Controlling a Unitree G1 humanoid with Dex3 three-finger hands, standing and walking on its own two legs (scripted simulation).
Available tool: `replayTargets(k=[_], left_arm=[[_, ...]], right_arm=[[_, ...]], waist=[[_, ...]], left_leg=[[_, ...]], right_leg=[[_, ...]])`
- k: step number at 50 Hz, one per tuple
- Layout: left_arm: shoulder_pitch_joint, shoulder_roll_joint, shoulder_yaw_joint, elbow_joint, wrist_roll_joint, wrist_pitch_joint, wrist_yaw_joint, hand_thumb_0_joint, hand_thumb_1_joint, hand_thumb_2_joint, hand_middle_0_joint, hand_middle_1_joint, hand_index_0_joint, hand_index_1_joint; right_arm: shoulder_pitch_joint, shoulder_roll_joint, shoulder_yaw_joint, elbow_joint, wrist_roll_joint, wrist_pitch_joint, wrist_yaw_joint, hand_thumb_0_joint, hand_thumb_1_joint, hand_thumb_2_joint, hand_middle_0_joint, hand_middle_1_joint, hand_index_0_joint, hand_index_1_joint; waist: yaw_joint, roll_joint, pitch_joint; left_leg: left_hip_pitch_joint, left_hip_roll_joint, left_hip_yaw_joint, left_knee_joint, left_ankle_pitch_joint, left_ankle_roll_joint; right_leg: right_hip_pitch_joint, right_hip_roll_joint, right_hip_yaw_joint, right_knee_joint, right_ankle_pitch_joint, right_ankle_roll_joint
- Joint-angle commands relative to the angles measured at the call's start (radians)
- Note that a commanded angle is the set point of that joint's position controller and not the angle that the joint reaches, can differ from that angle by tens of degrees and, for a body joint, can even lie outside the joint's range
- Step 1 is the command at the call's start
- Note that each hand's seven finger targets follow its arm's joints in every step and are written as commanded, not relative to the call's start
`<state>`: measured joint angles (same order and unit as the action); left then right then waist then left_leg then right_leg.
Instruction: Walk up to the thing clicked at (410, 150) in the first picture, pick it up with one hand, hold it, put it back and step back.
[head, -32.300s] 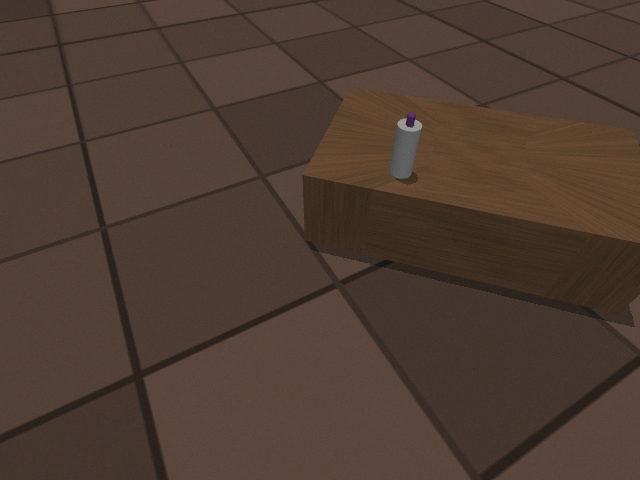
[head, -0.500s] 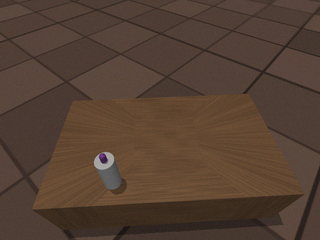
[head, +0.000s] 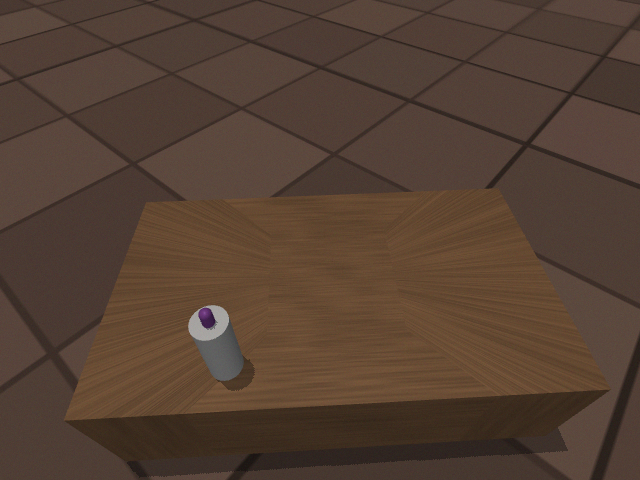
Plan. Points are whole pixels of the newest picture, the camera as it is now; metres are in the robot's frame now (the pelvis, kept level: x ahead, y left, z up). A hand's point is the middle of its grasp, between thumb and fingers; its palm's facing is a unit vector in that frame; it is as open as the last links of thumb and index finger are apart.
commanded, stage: stand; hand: left
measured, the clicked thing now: (216, 340) +0.47 +0.24 -0.30
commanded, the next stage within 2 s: step back in 0.18 s
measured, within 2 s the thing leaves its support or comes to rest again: neither
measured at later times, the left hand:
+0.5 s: hand out of the picture +0.08 +0.30 -0.18, palm faces -0.04 -0.92 -0.39, open 7.4 cm
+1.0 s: hand out of the picture -0.02 +0.27 -0.16, palm faces -0.09 -0.91 -0.41, open 7.4 cm
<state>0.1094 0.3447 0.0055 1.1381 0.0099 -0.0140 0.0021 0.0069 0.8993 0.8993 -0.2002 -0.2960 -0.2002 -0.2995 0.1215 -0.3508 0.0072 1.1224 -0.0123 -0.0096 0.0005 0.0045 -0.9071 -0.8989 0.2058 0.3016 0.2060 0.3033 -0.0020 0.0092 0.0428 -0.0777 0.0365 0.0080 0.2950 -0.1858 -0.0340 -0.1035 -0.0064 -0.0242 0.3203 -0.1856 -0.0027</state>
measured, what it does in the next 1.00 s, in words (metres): walks backwards: right foot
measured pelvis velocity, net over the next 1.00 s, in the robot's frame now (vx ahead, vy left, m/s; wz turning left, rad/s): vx -0.14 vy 0.01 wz -0.09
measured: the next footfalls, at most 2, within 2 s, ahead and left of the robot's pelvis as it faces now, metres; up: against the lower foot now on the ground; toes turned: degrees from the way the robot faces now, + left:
right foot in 0.88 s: -0.10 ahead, -0.09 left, +0.00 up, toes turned -1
left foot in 1.26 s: -0.18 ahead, +0.14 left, +0.00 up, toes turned -3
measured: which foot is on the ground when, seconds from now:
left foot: down 0.00-0.90, up 0.92-1.00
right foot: down 0.00-0.50, up 0.52-0.86, down 0.88-1.00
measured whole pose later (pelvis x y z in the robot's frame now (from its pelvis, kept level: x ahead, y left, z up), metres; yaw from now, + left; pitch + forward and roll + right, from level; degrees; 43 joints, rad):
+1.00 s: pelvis -0.14 +0.01 -0.02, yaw -5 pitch -2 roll +1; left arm 0.15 0.34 0.06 0.85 0.02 0.03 0.00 0.01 0.90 0.90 -0.20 -0.30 -0.20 -0.30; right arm 0.12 -0.40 -0.05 0.87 0.01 0.06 -0.03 0.01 -0.91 -0.90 0.21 0.30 0.21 0.30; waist 0.00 0.03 0.18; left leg -0.47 -0.09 -0.13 1.11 -0.53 0.00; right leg -0.28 0.03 0.05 0.65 -0.33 -0.04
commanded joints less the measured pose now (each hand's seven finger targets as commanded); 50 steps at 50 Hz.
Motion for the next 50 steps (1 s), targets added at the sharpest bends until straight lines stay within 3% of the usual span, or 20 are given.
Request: replayTargets(k=[1,8,9,12,16,19,21,23,25,26,27,30,37,40,43,44,45,46,48,50], left_arm=[[-0.032,0.215,0.036,-0.053,-0.003,-0.02,0.011,0.0,0.9,0.9,-0.2,-0.3,-0.2,-0.3],[-0.036,0.22,0.038,-0.056,-0.002,-0.02,0.012,0.0,0.9,0.9,-0.2,-0.3,-0.2,-0.3],[-0.032,0.276,0.08,-0.097,-0.018,-0.009,0.016,0.0,0.9,0.9,-0.2,-0.3,-0.2,-0.3],[-0.01,0.268,0.09,-0.136,-0.02,0.001,0.021,0.0,0.9,0.9,-0.2,-0.3,-0.2,-0.3],[-0.04,0.306,0.106,-0.2,-0.007,0.015,0.02,0.0,0.9,0.9,-0.2,-0.3,-0.2,-0.3],[-0.097,0.33,0.114,-0.266,0.019,0.022,0.024,0.0,0.9,0.9,-0.2,-0.3,-0.2,-0.3],[-0.156,0.305,0.105,-0.298,0.022,0.024,0.029,0.0,0.9,0.9,-0.2,-0.3,-0.2,-0.3],[-0.134,0.261,0.089,-0.308,0.008,0.041,0.026,0.0,0.9,0.9,-0.2,-0.3,-0.2,-0.3],[-0.057,0.191,0.082,-0.317,-0.001,0.063,0.03,0.0,0.9,0.9,-0.2,-0.3,-0.2,-0.3],[-0.028,0.208,0.085,-0.318,0.002,0.068,0.038,0.0,0.9,0.9,-0.2,-0.3,-0.2,-0.3],[-0.054,0.216,0.087,-0.314,0.009,0.069,0.046,0.0,0.9,0.9,-0.2,-0.3,-0.2,-0.3],[0.012,0.229,0.095,-0.295,-0.006,0.066,0.039,0.0,0.9,0.9,-0.2,-0.3,-0.2,-0.3],[-0.016,0.215,0.11,-0.369,0.007,0.048,0.022,0.0,0.9,0.9,-0.2,-0.3,-0.2,-0.3],[0.046,0.204,0.115,-0.358,0.009,0.043,0.015,0.0,0.9,0.9,-0.2,-0.3,-0.2,-0.3],[0.13,0.225,0.129,-0.317,0.028,0.024,0.019,0.0,0.9,0.9,-0.2,-0.3,-0.2,-0.3],[0.121,0.306,0.152,-0.337,0.037,0.016,0.02,0.0,0.9,0.9,-0.2,-0.3,-0.2,-0.3],[0.079,0.383,0.161,-0.355,0.019,0.021,0.015,0.0,0.9,0.9,-0.2,-0.3,-0.2,-0.3],[0.056,0.375,0.158,-0.383,0.028,0.013,0.015,0.0,0.9,0.9,-0.2,-0.3,-0.2,-0.3],[-0.039,0.275,0.133,-0.407,0.008,0.017,0.022,0.0,0.9,0.9,-0.2,-0.3,-0.2,-0.3],[-0.028,0.255,0.134,-0.419,0.017,0.022,0.027,0.0,0.9,0.9,-0.2,-0.3,-0.2,-0.3]], right_arm=[[-0.028,-0.202,-0.038,-0.05,0.0,-0.019,-0.013,0.0,-0.9,-0.9,0.2,0.3,0.2,0.3],[-0.027,-0.202,-0.041,-0.049,-0.002,-0.017,-0.012,0.0,-0.9,-0.9,0.2,0.3,0.2,0.3],[-0.064,-0.249,-0.066,-0.062,0.001,0.002,-0.009,0.0,-0.9,-0.9,0.2,0.3,0.2,0.3],[-0.032,-0.232,-0.076,-0.102,0.014,0.015,-0.005,0.0,-0.9,-0.9,0.2,0.3,0.2,0.3],[-0.013,-0.217,-0.09,-0.139,0.014,0.037,-0.003,0.0,-0.9,-0.9,0.2,0.3,0.2,0.3],[0.064,-0.209,-0.103,-0.166,0.007,0.058,0.005,0.0,-0.9,-0.9,0.2,0.3,0.2,0.3],[0.116,-0.218,-0.113,-0.171,0.011,0.053,0.005,0.0,-0.9,-0.9,0.2,0.3,0.2,0.3],[0.128,-0.233,-0.119,-0.179,-0.005,0.033,-0.002,0.0,-0.9,-0.9,0.2,0.3,0.2,0.3],[0.073,-0.323,-0.143,-0.22,-0.046,0.017,-0.005,0.0,-0.9,-0.9,0.2,0.3,0.2,0.3],[0.072,-0.372,-0.15,-0.237,-0.03,0.017,-0.006,0.0,-0.9,-0.9,0.2,0.3,0.2,0.3],[0.053,-0.372,-0.153,-0.251,-0.028,0.019,-0.013,0.0,-0.9,-0.9,0.2,0.3,0.2,0.3],[-0.038,-0.284,-0.128,-0.286,-0.029,0.013,-0.032,0.0,-0.9,-0.9,0.2,0.3,0.2,0.3],[0.087,-0.287,-0.134,-0.31,-0.013,0.015,-0.042,0.0,-0.9,-0.9,0.2,0.3,0.2,0.3],[0.042,-0.299,-0.133,-0.335,-0.011,0.024,-0.034,0.0,-0.9,-0.9,0.2,0.3,0.2,0.3],[0.002,-0.267,-0.116,-0.344,0.007,0.037,-0.027,0.0,-0.9,-0.9,0.2,0.3,0.2,0.3],[0.019,-0.221,-0.099,-0.352,0.015,0.038,-0.025,0.0,-0.9,-0.9,0.2,0.3,0.2,0.3],[-0.036,-0.206,-0.102,-0.359,0.018,0.047,-0.038,0.0,-0.9,-0.9,0.2,0.3,0.2,0.3],[-0.033,-0.24,-0.119,-0.341,0.009,0.055,-0.045,0.0,-0.9,-0.9,0.2,0.3,0.2,0.3],[0.055,-0.243,-0.112,-0.304,0.022,0.054,-0.042,0.0,-0.9,-0.9,0.2,0.3,0.2,0.3],[0.068,-0.24,-0.099,-0.299,0.021,0.041,-0.046,0.0,-0.9,-0.9,0.2,0.3,0.2,0.3]], waist=[[0.002,-0.001,-0.061],[0.001,-0.009,-0.052],[0.012,-0.019,0.048],[0.002,-0.012,-0.069],[-0.002,-0.106,-0.113],[-0.018,-0.226,-0.086],[-0.052,-0.206,-0.09],[-0.052,-0.041,-0.074],[0.005,0.173,-0.059],[-0.014,0.171,-0.107],[-0.036,0.167,-0.107],[0.031,0.164,-0.055],[-0.044,0.126,-0.091],[-0.022,0.172,-0.131],[0.027,0.091,-0.141],[0.019,-0.116,-0.127],[0.059,-0.277,-0.073],[0.055,-0.22,-0.024],[-0.02,-0.086,-0.012],[-0.002,-0.149,-0.028]], left_leg=[[-0.008,0.106,-0.077,-0.032,0.173,0.042],[-0.017,0.102,-0.077,-0.038,0.127,0.041],[-0.085,0.083,-0.088,0.064,0.244,0.067],[-0.074,0.077,-0.071,0.146,0.297,0.083],[-0.101,-0.024,-0.016,0.365,0.075,0.07],[-0.16,-0.058,-0.07,0.614,-0.367,0.084],[-0.147,-0.024,-0.098,0.533,-0.295,0.095],[-0.152,0.034,-0.103,0.159,0.137,0.081],[-0.04,0.242,-0.392,0.078,0.559,0.175],[-0.047,0.319,-0.404,0.115,0.685,0.257],[-0.084,0.335,-0.447,0.097,0.607,0.276],[-0.06,0.208,-0.249,0.161,0.546,0.245],[0.104,0.241,-0.245,0.235,0.6,0.289],[0.026,0.206,-0.209,0.263,0.455,0.246],[-0.192,0.146,-0.163,0.374,0.252,0.15],[-0.381,0.012,-0.123,0.515,0.008,0.082],[-0.397,-0.138,-0.077,0.748,-0.456,0.048],[-0.369,-0.125,-0.179,0.933,-0.493,0.036],[-0.392,-0.146,-0.22,0.958,-0.356,0.041],[-0.407,-0.158,-0.175,0.946,-0.32,0.019]], right_leg=[[0.034,-0.134,0.103,-0.045,0.223,-0.018],[0.022,-0.133,0.105,-0.055,0.179,-0.018],[-0.055,-0.118,0.124,0.026,0.334,-0.026],[-0.022,-0.123,0.113,0.093,0.377,-0.061],[-0.098,-0.242,0.234,0.052,0.353,-0.172],[-0.2,-0.364,0.32,0.046,0.326,-0.269],[-0.207,-0.31,0.248,0.152,0.365,-0.211],[-0.173,-0.154,0.129,0.331,0.217,-0.095],[-0.381,0.101,0.138,0.642,-0.4,-0.023],[-0.378,0.118,0.193,0.766,-0.481,-0.022],[-0.382,0.129,0.248,0.842,-0.478,-0.021],[-0.434,0.115,0.247,0.936,-0.327,-0.009],[-0.393,0.065,0.159,0.64,-0.341,0.032],[-0.252,0.04,0.075,0.411,-0.276,0.011],[0.002,0.0,0.107,0.111,0.073,-0.03],[0.071,-0.173,0.381,0.089,0.203,-0.094],[-0.112,-0.375,0.572,0.031,0.339,-0.297],[-0.219,-0.412,0.63,0.019,0.354,-0.344],[-0.165,-0.231,0.335,0.102,0.403,-0.219],[-0.117,-0.194,0.27,0.134,0.431,-0.2]])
